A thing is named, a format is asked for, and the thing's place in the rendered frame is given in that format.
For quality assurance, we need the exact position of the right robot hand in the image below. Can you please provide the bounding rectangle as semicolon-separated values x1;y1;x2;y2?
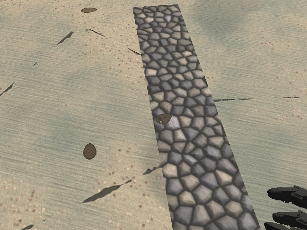
264;185;307;230

